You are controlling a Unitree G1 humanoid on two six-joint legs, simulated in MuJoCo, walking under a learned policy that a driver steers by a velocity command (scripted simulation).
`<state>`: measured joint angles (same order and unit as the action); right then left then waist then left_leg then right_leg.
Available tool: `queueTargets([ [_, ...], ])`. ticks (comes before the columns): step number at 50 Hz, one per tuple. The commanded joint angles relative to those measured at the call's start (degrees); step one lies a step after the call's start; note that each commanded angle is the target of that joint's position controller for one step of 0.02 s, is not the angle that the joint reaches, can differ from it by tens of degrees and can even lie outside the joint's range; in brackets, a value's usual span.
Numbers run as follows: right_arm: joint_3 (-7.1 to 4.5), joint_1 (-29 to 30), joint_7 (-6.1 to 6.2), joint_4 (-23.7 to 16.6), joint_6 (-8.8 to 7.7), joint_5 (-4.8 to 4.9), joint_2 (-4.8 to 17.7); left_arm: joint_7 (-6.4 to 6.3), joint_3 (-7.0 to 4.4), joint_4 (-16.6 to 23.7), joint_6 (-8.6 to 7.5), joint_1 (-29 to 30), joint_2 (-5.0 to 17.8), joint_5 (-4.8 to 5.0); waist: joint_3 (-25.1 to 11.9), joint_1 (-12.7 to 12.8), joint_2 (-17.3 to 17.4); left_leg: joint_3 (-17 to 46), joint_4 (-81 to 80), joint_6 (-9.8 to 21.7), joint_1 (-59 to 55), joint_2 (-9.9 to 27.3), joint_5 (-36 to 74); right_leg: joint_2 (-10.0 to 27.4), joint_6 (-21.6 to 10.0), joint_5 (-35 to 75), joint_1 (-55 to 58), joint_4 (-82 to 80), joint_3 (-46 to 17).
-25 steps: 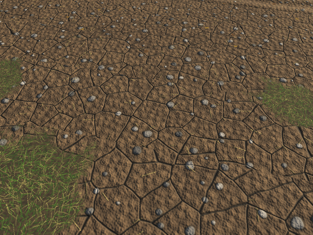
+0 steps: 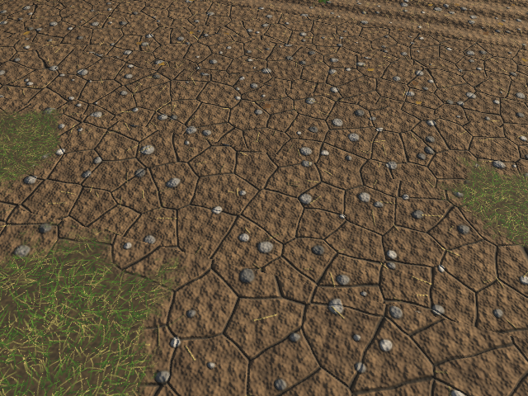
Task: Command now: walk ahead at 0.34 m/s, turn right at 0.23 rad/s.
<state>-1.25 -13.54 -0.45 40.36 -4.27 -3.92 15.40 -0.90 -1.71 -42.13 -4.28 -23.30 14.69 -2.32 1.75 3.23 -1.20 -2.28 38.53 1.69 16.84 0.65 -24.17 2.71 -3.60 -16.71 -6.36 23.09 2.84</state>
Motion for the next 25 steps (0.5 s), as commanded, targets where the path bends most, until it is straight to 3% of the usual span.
queueTargets([
  [1,-0.11,-1.49,-2.09,-3.53,-1.64,1.59,1.78,1.27,-2.91,4.81,0.81,10.69,12.38,-0.82,2.94,-6.30,-3.32,-1.16,-12.87,0.82,-13.48,-2.51,13.54,8.28,-10.63,-12.39,-14.32,-9.74,-11.97],
  [2,-0.39,-4.96,-2.22,-2.79,-1.76,1.67,2.92,2.29,-2.83,4.47,0.92,11.02,11.82,-1.49,2.08,-7.75,-2.67,-0.17,-14.63,1.25,-19.78,-2.19,14.02,8.04,-11.24,-10.99,-18.31,-5.78,-12.48],
  [3,-0.95,-11.44,-1.88,-1.76,-2.05,0.73,4.36,3.16,-2.19,3.66,0.62,9.83,8.70,-3.01,-0.38,-9.80,-0.79,1.09,-12.28,2.10,-27.51,-0.11,14.14,5.08,-10.54,-11.50,-23.53,3.41,-11.15],
  [4,-2.67,-22.33,-0.28,0.46,-2.74,-1.20,10.52,3.91,-0.73,3.96,-0.29,7.82,2.20,-3.08,-4.13,-12.59,9.35,13.94,-16.50,8.95,-33.71,11.89,22.86,-2.37,-4.55,-11.00,-28.98,25.85,-5.68],
  [5,-3.10,-23.81,-0.07,-1.52,-3.00,-1.11,13.53,5.09,-0.43,6.63,-2.20,8.36,0.61,-1.78,-2.27,-12.84,15.54,34.94,-25.19,21.04,-31.45,22.99,19.83,-6.79,-2.30,-17.42,-40.66,38.19,-8.88],
  [6,-1.88,-18.01,-0.41,-1.43,-3.13,0.13,8.40,4.40,-1.23,4.69,-3.13,8.42,3.28,-1.06,3.68,-10.12,9.68,32.39,-28.20,20.81,-24.86,25.23,3.79,-2.39,-2.01,-14.14,-43.99,46.79,-12.48],
  [7,-0.61,-11.81,-0.54,-2.30,-2.98,1.56,3.91,3.23,-1.69,3.06,-2.82,8.61,5.09,-1.51,5.44,-7.55,6.51,24.91,-28.39,16.94,-20.20,21.87,-3.42,-0.15,-1.29,-10.05,-43.33,51.39,-9.91],
  [8,0.59,-9.42,-0.44,-3.32,-2.80,1.55,0.73,2.71,-2.00,2.19,-2.40,8.22,5.53,-1.91,4.33,-6.08,5.00,19.33,-28.90,14.37,-17.66,18.97,-0.04,0.58,-0.97,-6.34,-41.13,50.97,-8.87],
  [9,1.34,-9.62,-0.15,-2.15,-2.75,1.02,-0.40,2.70,-1.44,2.08,-1.96,7.78,3.75,-2.45,3.95,-4.76,5.15,14.76,-28.91,12.93,-16.40,17.27,8.19,1.62,-1.06,-1.94,-38.93,48.74,-9.63],
  [10,1.35,-8.75,0.57,-2.06,-2.42,0.12,-0.50,3.50,-0.70,1.96,-1.60,8.22,1.99,-2.28,3.77,-4.09,4.02,10.22,-28.46,11.28,-14.37,15.17,15.13,2.11,-0.66,2.47,-36.66,46.56,-9.13],
  [12,0.50,-10.21,1.98,-1.05,-2.52,-0.73,1.95,5.69,-0.51,2.10,-1.32,9.99,1.35,-0.65,1.86,-5.39,4.35,4.42,-28.58,11.13,-15.12,13.50,25.12,1.19,1.28,6.96,-35.81,42.54,-5.91],
  [13,0.86,-12.17,2.52,0.53,-2.42,-2.81,1.15,7.09,0.54,1.72,-1.20,8.46,-0.70,-1.77,1.96,-5.22,3.41,1.75,-25.77,10.37,-13.50,12.76,26.43,1.89,1.22,12.11,-34.57,44.58,-6.37],
  [14,0.95,-13.72,2.45,1.77,-2.40,-3.14,1.02,7.85,0.47,1.84,-1.11,8.43,-0.61,-1.94,2.17,-5.21,3.74,0.69,-24.78,10.89,-13.32,13.23,29.40,1.83,1.51,14.14,-36.14,43.87,-6.01],
  [15,1.17,-15.78,2.28,3.01,-2.48,-3.21,0.88,8.02,0.57,2.95,-0.85,10.02,-0.03,-1.97,2.36,-6.14,3.39,0.89,-24.22,11.77,-15.39,14.47,30.64,2.84,1.79,16.48,-39.14,42.25,-6.64],
  [16,2.35,-16.19,2.71,4.70,-3.31,-2.74,-2.65,6.82,0.66,3.50,-0.79,12.80,-0.04,-2.75,2.59,-6.05,2.70,1.51,-23.65,9.16,-22.87,12.51,22.08,4.95,2.25,25.66,-45.59,31.13,-11.80],
  [17,2.81,-18.39,2.79,5.76,-3.59,-1.70,-2.95,6.36,0.98,3.21,-0.46,13.94,-0.38,-2.80,2.71,-7.13,4.94,1.65,-21.60,9.04,-24.75,12.30,21.33,4.44,2.57,32.45,-47.00,26.71,-10.93],
  [18,2.81,-20.79,2.88,7.12,-3.47,-1.50,-2.32,6.35,1.21,3.08,-0.39,15.19,-0.40,-2.49,3.69,-8.22,5.38,2.23,-20.28,9.89,-26.46,13.19,20.75,4.51,2.65,35.68,-49.93,24.31,-9.99],
  [19,2.86,-20.86,2.77,7.55,-3.37,-1.43,-1.62,6.21,1.33,2.30,-0.76,16.38,-0.17,-1.49,3.46,-8.61,2.13,-1.89,-17.97,9.03,-20.91,10.25,17.95,4.26,2.41,44.26,-44.17,16.03,-8.39],
  [20,3.32,-21.44,1.92,7.90,-2.77,-2.07,-1.06,6.36,1.69,2.45,-0.15,17.38,-1.10,-1.61,3.74,-8.18,4.03,-4.54,-18.19,8.79,-12.09,8.70,16.39,3.07,1.62,47.36,-33.94,14.03,-3.74],
  [21,3.58,-22.55,1.11,8.97,-2.42,-2.91,-1.24,6.70,1.96,3.46,0.43,19.30,-1.30,-1.79,5.51,-8.49,3.90,-4.59,-17.56,8.83,-5.37,9.28,13.44,2.84,0.88,49.01,-28.10,14.59,-2.58],
  [22,4.01,-22.72,0.74,9.89,-2.43,-2.99,-1.47,6.82,1.93,3.60,0.91,19.48,-0.61,-1.95,6.98,-7.55,3.82,-3.86,-16.54,8.58,-3.43,10.58,13.46,3.24,0.35,48.16,-26.46,14.83,-3.30],
  [23,4.24,-22.97,0.66,10.97,-2.60,-2.72,-1.34,6.80,1.71,3.85,1.28,20.01,0.78,-2.02,8.66,-6.98,2.78,-3.23,-15.53,7.99,-4.93,11.62,14.11,3.63,0.01,45.10,-27.50,13.62,-3.84],
  [24,4.03,-24.48,1.08,12.41,-2.73,-1.89,-0.39,6.92,1.65,4.11,1.48,21.88,1.65,-2.28,10.29,-8.00,1.44,-2.78,-14.09,7.27,-9.72,12.20,14.05,4.05,0.01,41.49,-30.91,10.16,-3.94],
  [25,4.10,-25.09,1.23,14.07,-2.84,-1.19,0.28,6.61,1.51,3.10,1.29,22.94,2.29,-2.49,9.68,-8.42,0.40,-3.62,-12.01,6.96,-11.97,11.72,12.93,4.01,-0.13,39.89,-29.57,8.88,-3.45],
])
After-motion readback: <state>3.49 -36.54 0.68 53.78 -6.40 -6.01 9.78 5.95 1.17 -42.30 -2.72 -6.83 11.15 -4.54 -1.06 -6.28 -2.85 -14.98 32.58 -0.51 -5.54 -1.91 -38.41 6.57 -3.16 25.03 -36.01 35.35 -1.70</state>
